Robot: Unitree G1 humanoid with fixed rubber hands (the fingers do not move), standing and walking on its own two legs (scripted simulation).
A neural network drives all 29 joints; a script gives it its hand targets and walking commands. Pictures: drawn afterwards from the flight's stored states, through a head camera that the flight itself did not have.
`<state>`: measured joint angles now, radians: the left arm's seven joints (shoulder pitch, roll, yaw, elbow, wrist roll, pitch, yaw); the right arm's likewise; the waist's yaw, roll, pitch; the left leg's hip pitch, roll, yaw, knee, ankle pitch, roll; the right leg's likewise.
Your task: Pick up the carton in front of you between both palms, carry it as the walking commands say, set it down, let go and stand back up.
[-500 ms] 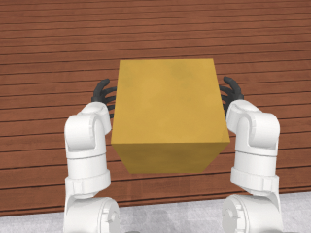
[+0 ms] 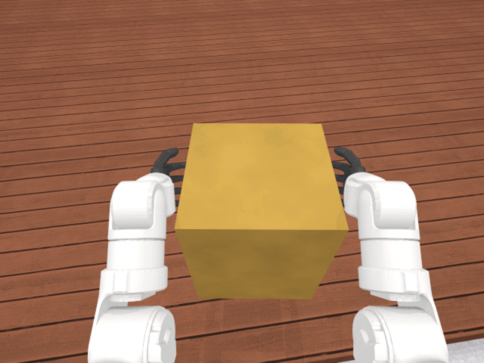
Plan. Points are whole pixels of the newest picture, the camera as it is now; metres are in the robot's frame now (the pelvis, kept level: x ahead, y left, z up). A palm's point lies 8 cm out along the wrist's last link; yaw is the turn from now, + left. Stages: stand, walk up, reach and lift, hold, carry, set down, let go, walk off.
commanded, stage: carry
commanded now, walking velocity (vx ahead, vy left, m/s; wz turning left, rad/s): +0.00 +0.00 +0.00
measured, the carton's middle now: (256, 216) +0.35 +0.00 +0.05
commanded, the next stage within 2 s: none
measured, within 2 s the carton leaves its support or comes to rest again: neither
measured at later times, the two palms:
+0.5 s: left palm (173, 212) +0.31 +0.12 +0.13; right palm (377, 208) +0.31 -0.18 +0.13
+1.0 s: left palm (179, 220) +0.30 +0.11 +0.12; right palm (386, 216) +0.30 -0.19 +0.12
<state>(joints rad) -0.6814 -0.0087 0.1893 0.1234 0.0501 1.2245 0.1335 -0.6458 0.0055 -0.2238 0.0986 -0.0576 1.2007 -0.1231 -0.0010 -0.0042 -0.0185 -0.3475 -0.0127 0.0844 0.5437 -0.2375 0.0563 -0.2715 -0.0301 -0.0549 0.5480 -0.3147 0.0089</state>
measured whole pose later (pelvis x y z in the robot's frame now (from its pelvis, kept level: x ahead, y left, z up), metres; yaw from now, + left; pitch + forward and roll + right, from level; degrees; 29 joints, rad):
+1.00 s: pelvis -0.05 -0.03 +0.00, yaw -1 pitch +1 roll +0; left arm -0.67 -0.01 0.21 0.19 0.05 1.25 0.13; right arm -0.69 -0.01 -0.20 0.22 -0.05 1.22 -0.12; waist 0.00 0.01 -0.05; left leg -0.40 0.04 0.07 0.54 -0.16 0.01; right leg -0.34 0.02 -0.07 0.58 -0.26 -0.05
